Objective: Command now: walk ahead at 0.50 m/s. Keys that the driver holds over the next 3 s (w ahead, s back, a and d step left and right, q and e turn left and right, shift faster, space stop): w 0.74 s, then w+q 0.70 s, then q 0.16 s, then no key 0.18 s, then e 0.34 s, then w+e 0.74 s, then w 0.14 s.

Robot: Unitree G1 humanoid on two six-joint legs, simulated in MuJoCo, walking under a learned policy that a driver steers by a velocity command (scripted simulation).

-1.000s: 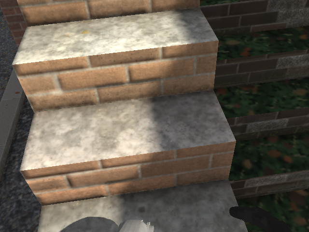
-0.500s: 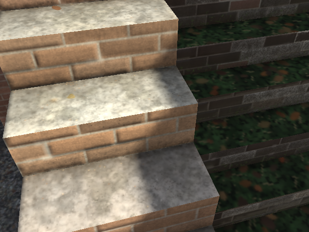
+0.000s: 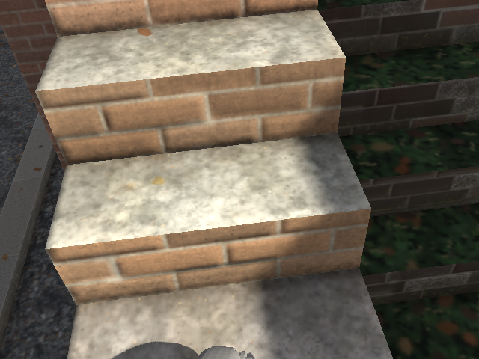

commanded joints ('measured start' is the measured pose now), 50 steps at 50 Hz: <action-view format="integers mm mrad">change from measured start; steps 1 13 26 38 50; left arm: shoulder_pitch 67 -376 -500 -294 270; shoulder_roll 84 132 119 178 199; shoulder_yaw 10 38 26 58 43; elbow -16 -299 -374 -300 -41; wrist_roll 4 8 -44 -63 31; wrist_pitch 19 51 100 45 7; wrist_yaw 20 -51 6 -22 45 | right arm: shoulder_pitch -327 172 273 159 -479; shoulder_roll -22 -154 -211 -248 -60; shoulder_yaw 10 -67 -82 -74 12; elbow -204 205 260 6 -375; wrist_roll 0 10 -8 32 -32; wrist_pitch -10 -21 -143 -102 -84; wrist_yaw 8 -16 -28 -59 -4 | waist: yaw -15 -82 -64 42 93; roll -134 -9 39 41 -282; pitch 232 -28 104 -163 -33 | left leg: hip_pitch -337 671 793 941 -362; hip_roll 75 245 340 98 -26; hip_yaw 33 -603 -354 -60 -79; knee -109 -1804 -2033 -1265 -132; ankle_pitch -95 -694 -349 399 -535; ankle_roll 12 67 139 25 5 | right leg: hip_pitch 39 -750 -1112 48 647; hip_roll -257 49 -32 -21 -311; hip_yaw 255 243 107 5 275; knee -317 1338 1305 -312 124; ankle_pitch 146 478 364 587 1675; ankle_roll -139 -115 -6 65 -112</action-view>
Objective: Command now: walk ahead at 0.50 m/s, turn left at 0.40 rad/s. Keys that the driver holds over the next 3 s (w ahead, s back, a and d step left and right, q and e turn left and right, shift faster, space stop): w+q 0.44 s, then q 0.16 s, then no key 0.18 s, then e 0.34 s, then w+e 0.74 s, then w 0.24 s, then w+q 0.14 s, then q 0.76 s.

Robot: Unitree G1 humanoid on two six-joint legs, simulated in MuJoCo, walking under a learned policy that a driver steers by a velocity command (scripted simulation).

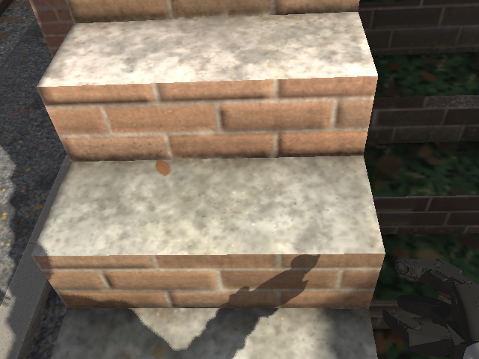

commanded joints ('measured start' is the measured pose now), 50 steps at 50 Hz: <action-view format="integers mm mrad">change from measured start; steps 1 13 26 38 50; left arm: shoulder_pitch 342 -254 -127 -93 -102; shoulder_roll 89 175 114 285 -6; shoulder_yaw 31 64 61 85 38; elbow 58 -319 -189 -70 -216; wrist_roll -3 -10 -57 -148 -106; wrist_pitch -13 70 -17 22 121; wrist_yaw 55 -45 -8 -22 5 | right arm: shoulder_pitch -256 216 182 496 254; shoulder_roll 71 -145 2 0 23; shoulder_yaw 58 -54 -2 4 24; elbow -193 111 44 -31 189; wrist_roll -10 -32 -4 27 -13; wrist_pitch -17 -61 -2 104 -89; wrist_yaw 54 -33 56 23 36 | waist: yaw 56 -36 -56 -250 5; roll -210 70 -19 -282 -32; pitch -25 153 252 -202 122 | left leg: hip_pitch -458 977 -314 580 346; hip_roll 129 302 76 60 407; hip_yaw -168 -442 -189 101 -145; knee -469 -1788 -215 -1146 -1899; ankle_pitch -54 724 481 113 513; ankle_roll -6 59 -55 85 16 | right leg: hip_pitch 676 -1136 -97 119 -523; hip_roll -247 46 -181 -182 166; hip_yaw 257 307 268 -84 211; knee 81 1235 -207 -9 1157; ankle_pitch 1468 -335 149 1967 303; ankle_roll -176 -44 -193 -216 -44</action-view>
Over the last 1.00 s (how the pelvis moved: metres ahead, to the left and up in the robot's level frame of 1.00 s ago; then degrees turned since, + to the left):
0.35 -0.03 0.20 10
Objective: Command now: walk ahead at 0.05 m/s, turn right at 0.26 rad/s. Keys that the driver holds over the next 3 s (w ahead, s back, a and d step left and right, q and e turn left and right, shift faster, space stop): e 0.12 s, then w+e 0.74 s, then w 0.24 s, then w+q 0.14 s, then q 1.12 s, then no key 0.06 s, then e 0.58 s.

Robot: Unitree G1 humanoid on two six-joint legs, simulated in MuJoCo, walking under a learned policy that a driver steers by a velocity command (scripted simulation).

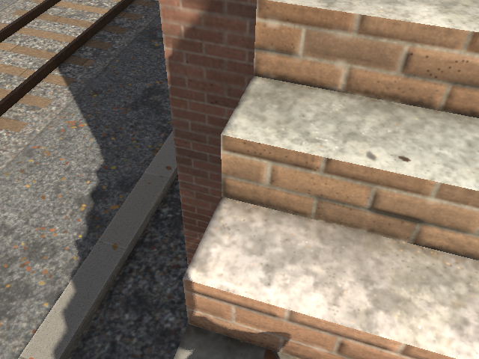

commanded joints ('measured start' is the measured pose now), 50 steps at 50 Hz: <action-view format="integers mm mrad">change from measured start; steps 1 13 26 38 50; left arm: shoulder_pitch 152 54 348 -17 -215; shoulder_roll -26 14 91 95 -12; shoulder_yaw -9 14 10 26 -27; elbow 20 -30 154 11 -108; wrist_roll -11 13 26 58 12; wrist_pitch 29 25 -66 -73 -8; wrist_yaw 7 -3 -16 -66 -21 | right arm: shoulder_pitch -65 29 -273 213 192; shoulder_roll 6 -178 -42 -275 -84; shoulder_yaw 19 -45 10 -81 -52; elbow -62 -166 -296 -140 187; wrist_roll -13 -5 -17 29 -37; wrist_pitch -51 74 21 91 -86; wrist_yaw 1 -62 20 -20 9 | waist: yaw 44 7 101 -158 9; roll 40 153 -116 394 40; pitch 13 53 92 -517 114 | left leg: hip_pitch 8 190 -911 410 186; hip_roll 231 235 -13 240 366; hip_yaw -228 -87 -112 -1005 -185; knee -405 -492 1287 -440 -660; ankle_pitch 87 -320 -180 -764 -120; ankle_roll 41 78 -36 179 114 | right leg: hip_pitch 49 321 812 15 -450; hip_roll -34 -41 -301 66 -48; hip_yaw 43 -162 427 163 23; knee -192 -1172 -1478 36 177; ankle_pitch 24 -412 -34 22 6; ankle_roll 23 -66 -315 -51 -83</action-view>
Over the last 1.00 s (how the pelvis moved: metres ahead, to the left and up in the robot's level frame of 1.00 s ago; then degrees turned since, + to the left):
0.26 0.14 0.34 18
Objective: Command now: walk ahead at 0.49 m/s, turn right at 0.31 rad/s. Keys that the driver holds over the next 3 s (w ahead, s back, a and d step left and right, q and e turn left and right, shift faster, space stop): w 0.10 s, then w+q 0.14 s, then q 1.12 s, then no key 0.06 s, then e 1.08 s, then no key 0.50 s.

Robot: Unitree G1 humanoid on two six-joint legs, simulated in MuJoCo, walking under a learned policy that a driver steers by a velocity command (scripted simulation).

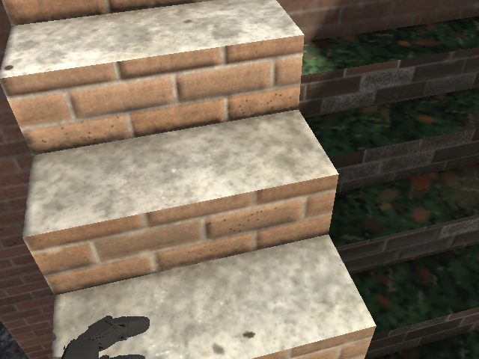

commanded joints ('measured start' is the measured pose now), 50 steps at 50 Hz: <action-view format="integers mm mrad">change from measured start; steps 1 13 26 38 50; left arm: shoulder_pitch -103 173 -360 -219 57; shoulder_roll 22 -43 174 197 142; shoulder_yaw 11 -27 56 14 29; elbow -65 -83 -28 -303 -184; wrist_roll -17 -48 4 -6 31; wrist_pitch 14 -92 -76 71 60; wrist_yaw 28 -88 18 36 116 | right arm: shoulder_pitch -21 35 262 -223 -246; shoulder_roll -123 -181 -163 -315 -205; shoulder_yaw -32 -68 -86 -94 -80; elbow -53 -213 -409 -523 -529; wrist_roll -22 26 60 35 30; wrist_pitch -41 65 250 95 99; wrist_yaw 0 -67 -74 -62 -24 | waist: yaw -19 62 -495 -118 -21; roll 85 32 -93 -17 -237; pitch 175 -514 -54 174 -265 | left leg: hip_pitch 71 -202 50 -273 -423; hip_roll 318 8 -140 -59 -272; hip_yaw -245 -127 -89 -1116 -310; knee -506 493 809 -422 1012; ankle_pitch -35 663 55 -268 -245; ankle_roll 220 27 148 61 -94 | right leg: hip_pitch -219 1475 678 169 986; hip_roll -29 -269 -223 -32 -523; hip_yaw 26 171 -288 -31 337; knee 160 -1413 -1441 -430 -1426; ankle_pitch -150 201 565 -214 785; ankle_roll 9 38 119 238 -336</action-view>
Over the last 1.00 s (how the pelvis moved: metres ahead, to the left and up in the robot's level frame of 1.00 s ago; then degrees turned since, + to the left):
0.31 -0.07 0.22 -31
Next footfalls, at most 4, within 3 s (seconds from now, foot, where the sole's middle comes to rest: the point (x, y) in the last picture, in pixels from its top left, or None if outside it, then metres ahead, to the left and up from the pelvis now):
0.14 right None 0.17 -0.18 -0.59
0.64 left None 0.31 0.01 -0.56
0.96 right None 0.32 -0.11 -0.56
1.20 left None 0.22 0.15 -0.56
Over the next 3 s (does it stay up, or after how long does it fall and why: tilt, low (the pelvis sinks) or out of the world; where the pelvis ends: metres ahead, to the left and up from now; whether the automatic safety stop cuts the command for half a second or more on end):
stays up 0.23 -0.02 0.21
